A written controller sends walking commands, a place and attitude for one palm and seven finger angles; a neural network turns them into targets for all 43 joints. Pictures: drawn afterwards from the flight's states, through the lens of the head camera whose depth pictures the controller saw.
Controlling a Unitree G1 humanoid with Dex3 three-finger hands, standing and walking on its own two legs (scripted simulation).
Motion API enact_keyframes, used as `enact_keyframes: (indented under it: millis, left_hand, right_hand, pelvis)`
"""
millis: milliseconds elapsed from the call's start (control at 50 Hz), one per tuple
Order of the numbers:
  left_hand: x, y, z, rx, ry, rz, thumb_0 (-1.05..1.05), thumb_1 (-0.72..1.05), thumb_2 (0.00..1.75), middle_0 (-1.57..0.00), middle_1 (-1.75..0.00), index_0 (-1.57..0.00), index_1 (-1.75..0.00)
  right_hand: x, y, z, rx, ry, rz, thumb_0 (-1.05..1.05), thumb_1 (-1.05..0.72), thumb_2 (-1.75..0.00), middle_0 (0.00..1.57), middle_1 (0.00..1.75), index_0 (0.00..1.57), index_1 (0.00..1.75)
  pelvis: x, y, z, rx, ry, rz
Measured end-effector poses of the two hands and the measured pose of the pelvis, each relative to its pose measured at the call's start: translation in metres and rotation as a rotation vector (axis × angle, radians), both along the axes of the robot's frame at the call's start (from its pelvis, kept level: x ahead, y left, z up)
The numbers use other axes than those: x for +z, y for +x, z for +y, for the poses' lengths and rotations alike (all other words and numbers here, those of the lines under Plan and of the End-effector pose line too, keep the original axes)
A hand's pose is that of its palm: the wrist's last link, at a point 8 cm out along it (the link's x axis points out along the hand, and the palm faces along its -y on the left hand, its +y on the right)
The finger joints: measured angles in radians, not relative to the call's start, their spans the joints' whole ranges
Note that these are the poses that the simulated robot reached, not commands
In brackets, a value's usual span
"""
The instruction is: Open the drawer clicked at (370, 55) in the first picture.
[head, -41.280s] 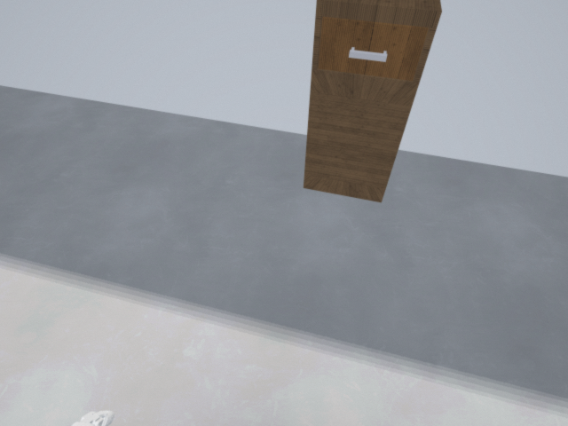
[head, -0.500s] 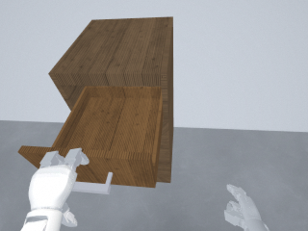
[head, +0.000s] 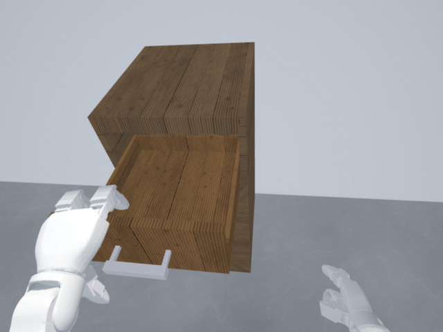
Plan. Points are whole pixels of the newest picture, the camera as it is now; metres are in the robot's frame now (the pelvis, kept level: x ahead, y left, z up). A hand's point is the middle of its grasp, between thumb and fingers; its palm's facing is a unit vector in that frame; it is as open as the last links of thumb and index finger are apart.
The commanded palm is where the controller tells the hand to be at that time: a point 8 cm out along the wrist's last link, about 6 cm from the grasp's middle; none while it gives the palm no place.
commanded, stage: lift the hand off the handle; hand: left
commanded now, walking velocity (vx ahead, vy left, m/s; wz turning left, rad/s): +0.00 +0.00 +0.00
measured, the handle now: (138, 261) +0.24 +0.23 -0.04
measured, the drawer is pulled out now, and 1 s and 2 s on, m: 0.27 0.27 0.27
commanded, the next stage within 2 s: draw the hand back to the body in 0.06 s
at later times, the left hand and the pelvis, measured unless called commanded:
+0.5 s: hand (90, 247) +0.19 +0.24 +0.11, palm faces +0.10 -0.09 -0.99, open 13.8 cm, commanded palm +0.15 +0.24 +0.17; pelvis +0.00 +0.00 +0.00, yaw +0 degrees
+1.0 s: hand (93, 239) +0.19 +0.22 +0.15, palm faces +0.38 -0.84 -0.39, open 13.2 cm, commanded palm +0.14 +0.26 +0.17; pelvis +0.01 -0.01 +0.00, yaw +3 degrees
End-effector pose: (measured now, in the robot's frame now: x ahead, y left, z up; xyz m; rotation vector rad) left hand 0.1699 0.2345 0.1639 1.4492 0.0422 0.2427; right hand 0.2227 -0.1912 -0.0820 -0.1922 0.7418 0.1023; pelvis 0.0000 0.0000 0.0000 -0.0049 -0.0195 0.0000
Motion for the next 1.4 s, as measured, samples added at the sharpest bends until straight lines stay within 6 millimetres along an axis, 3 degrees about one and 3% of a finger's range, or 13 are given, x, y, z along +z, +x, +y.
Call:
enact_keyframes:
  millis: [220,780,860,940,1120,1400]
  left_hand:
    - [-0.005,0.003,0.004,-0.003,-0.015,0.059,0.0,-0.49,0.3,-0.32,-1.2,-0.32,-1.2]
    - [0.006,-0.011,0.018,0.018,0.025,0.05,0.0,-0.49,0.3,-0.32,-1.2,-0.32,-1.2]
    - [-0.001,-0.017,0.02,-0.009,-0.639,-0.113,0.0,-0.47,0.31,-0.32,-1.19,-0.32,-1.19]
    - [-0.002,-0.021,0.018,-0.032,-0.905,-0.269,0.0,-0.41,0.34,-0.31,-1.15,-0.32,-1.15]
    - [0.014,-0.015,0.028,-0.073,-0.953,-0.404,-0.01,-0.16,0.45,-0.29,-0.98,-0.29,-0.98]
    - [0.015,-0.024,0.04,-0.034,-0.919,-0.378,0.0,0.32,0.65,-0.25,-0.67,-0.26,-0.67]
  right_hand:
    - [0.001,-0.004,-0.002,0.005,-0.013,0.007,0.01,-0.91,-0.9,0.2,0.3,0.2,0.3]
    - [0.0,-0.004,-0.009,-0.01,-0.027,0.006,0.01,-0.91,-0.9,0.2,0.3,0.2,0.3]
    - [0.009,-0.007,-0.008,-0.053,-0.029,-0.081,0.01,-0.91,-0.9,0.2,0.3,0.2,0.3]
    - [0.014,-0.016,-0.007,-0.05,-0.054,-0.134,0.01,-0.91,-0.9,0.2,0.3,0.2,0.3]
    - [0.008,-0.03,-0.01,-0.042,-0.065,-0.104,0.01,-0.9,-0.9,0.2,0.3,0.21,0.3]
    - [0.012,-0.022,-0.018,-0.086,-0.067,-0.121,0.01,-0.91,-0.9,0.2,0.3,0.21,0.3]
  pelvis:
    - [0.002,-0.004,-0.003,0.005,0.001,-0.009]
    - [0.001,-0.002,-0.003,0.008,-0.001,0.005]
    - [0.001,0.0,-0.005,0.024,-0.002,-0.022]
    - [0.002,0.005,-0.007,0.041,-0.006,-0.043]
    - [0.004,0.011,-0.007,0.049,-0.007,-0.049]
    - [0.005,0.01,-0.004,0.042,-0.009,-0.038]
